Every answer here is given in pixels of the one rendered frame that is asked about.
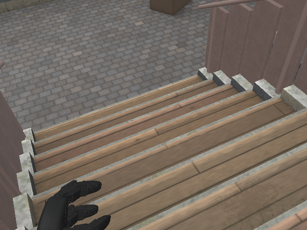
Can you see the robot left hand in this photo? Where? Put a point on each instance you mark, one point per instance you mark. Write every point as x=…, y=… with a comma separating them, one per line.
x=57, y=215

